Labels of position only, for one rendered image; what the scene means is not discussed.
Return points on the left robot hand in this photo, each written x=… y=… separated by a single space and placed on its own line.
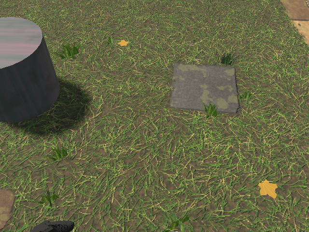
x=54 y=226

